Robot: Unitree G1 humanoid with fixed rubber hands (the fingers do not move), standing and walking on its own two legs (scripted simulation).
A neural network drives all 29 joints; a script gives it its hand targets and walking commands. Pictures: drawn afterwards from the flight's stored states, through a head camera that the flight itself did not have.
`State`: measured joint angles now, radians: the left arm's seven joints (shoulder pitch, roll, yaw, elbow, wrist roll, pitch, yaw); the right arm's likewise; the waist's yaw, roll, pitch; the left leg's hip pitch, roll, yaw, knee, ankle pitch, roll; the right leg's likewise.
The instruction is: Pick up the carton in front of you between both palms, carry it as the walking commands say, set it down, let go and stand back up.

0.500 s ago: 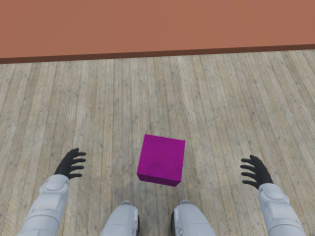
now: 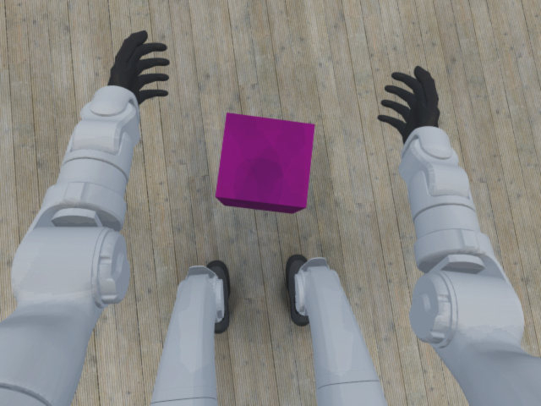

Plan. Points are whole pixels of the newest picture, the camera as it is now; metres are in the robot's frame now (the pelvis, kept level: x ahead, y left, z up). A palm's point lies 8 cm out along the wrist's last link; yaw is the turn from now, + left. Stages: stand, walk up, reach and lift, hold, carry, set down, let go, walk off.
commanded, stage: reach and lift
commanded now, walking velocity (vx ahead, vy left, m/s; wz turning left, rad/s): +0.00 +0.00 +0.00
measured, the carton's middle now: (263, 169) +0.48 -0.04 -0.52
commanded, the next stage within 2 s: none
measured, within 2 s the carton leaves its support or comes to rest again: leaves its support in 1.80 s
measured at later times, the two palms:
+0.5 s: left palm (171, 138) +0.52 +0.16 -0.30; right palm (364, 156) +0.46 -0.23 -0.28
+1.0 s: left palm (192, 156) +0.52 +0.14 -0.46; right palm (341, 168) +0.46 -0.23 -0.45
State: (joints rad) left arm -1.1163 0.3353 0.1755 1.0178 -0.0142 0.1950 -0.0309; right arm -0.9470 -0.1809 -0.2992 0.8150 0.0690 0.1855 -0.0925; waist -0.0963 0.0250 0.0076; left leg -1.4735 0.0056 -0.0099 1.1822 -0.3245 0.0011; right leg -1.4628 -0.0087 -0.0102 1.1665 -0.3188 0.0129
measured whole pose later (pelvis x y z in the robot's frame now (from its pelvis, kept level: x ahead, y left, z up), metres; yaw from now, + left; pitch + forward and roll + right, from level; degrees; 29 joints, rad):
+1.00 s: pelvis -0.03 +0.00 -0.27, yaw -2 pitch +38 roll -2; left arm -1.43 0.43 -0.06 1.18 -0.25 0.02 0.10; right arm -1.33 -0.31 -0.10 1.12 0.31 -0.01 -0.15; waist -0.08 -0.02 0.33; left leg -2.31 0.01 -0.03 2.15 -0.51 0.00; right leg -2.30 0.01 -0.01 2.13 -0.49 0.02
